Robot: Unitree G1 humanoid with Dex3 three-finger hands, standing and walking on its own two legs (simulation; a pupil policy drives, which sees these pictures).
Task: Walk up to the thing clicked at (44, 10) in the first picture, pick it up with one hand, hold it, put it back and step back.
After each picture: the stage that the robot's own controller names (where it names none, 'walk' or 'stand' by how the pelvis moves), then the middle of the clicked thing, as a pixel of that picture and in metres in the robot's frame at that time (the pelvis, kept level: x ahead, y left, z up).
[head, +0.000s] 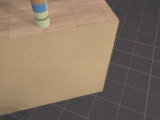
stand; (38, 1) +0.71 +0.22 +0.12
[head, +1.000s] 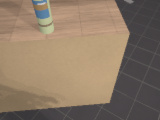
rise first; (41, 6) +0.66 +0.22 +0.13
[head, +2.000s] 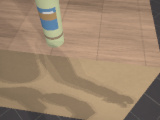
rise first; (49, 14) +0.50 +0.14 +0.16
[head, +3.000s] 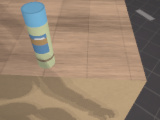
stand; (41, 39) +0.47 +0.17 +0.12
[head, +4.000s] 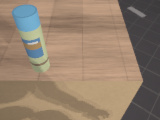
stand; (34, 43) +0.44 +0.18 +0.11
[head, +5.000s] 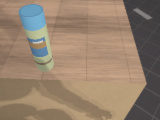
stand; (39, 42) +0.45 +0.17 +0.11
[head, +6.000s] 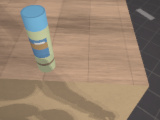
stand; (41, 43) +0.45 +0.16 +0.11
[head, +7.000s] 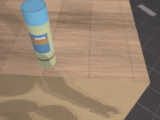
rise first; (41, 38) +0.46 +0.16 +0.12
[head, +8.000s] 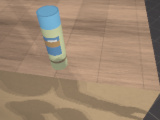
rise first; (54, 41) +0.46 +0.15 +0.12
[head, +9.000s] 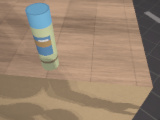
go down; (45, 41) +0.46 +0.15 +0.12
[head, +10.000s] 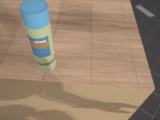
go down; (41, 41) +0.44 +0.14 +0.13
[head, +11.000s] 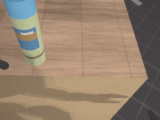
close in; (28, 32) +0.45 +0.15 +0.14
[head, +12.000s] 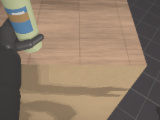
close; (21, 15) +0.49 +0.16 +0.17
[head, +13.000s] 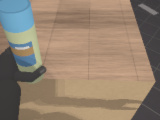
lift; (25, 47) +0.36 +0.16 +0.19
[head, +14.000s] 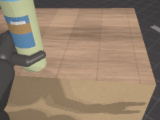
lift; (24, 27) +0.33 +0.16 +0.30
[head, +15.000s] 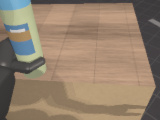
hold; (23, 34) +0.33 +0.16 +0.27
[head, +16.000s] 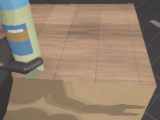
crouch; (21, 34) +0.33 +0.16 +0.28
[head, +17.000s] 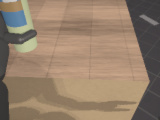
crouch; (14, 7) +0.41 +0.18 +0.30
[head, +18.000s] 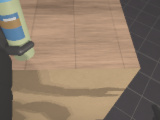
lower; (13, 23) +0.48 +0.17 +0.14
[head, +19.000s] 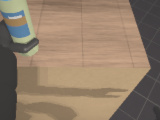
lower; (18, 19) +0.47 +0.17 +0.17
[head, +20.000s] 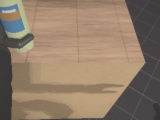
lower; (12, 14) +0.49 +0.17 +0.17
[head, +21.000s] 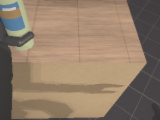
lower; (12, 12) +0.49 +0.17 +0.17
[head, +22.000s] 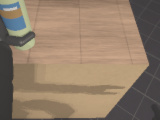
loosen; (13, 11) +0.49 +0.17 +0.17
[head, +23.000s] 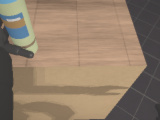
withdraw; (16, 20) +0.47 +0.16 +0.17
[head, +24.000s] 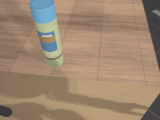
sink last; (49, 36) +0.46 +0.15 +0.14
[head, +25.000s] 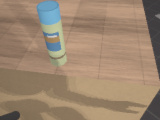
stand; (54, 37) +0.48 +0.15 +0.13
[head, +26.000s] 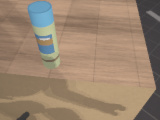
stand; (46, 39) +0.46 +0.15 +0.12
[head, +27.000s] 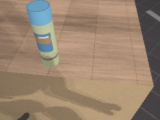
stand; (45, 38) +0.47 +0.16 +0.12
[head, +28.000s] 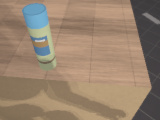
stand; (42, 41) +0.46 +0.16 +0.12
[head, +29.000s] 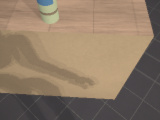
walk; out of the picture +0.60 +0.14 +0.15
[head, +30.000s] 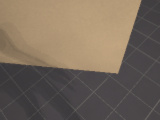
walk; out of the picture +0.92 +0.12 +0.14
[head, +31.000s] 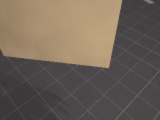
stand; out of the picture +1.23 +0.13 +0.14
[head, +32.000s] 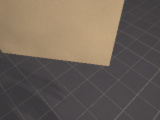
stand; out of the picture +1.19 +0.10 +0.12
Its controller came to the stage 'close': yes
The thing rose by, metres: 0.20
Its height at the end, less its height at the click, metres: +0.00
